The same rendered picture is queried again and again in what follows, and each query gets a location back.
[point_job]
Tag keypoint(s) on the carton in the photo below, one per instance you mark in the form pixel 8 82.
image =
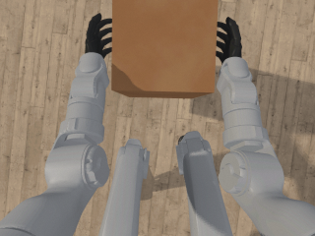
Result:
pixel 164 48

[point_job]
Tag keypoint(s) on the robot left hand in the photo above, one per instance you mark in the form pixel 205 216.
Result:
pixel 94 35

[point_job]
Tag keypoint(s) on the robot left forearm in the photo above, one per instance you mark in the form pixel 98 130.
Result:
pixel 86 103

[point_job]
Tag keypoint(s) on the robot right upper arm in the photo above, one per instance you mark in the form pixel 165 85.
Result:
pixel 256 180

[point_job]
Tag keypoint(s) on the robot right hand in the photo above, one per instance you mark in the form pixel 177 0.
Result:
pixel 232 46

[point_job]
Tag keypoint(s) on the robot left upper arm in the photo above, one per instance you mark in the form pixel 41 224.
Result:
pixel 72 173

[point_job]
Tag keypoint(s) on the left robot thigh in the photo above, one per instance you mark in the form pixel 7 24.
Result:
pixel 122 211

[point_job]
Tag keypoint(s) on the robot right foot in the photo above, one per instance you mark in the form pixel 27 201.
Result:
pixel 180 139

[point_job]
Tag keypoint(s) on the robot right forearm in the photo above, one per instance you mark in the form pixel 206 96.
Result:
pixel 243 129

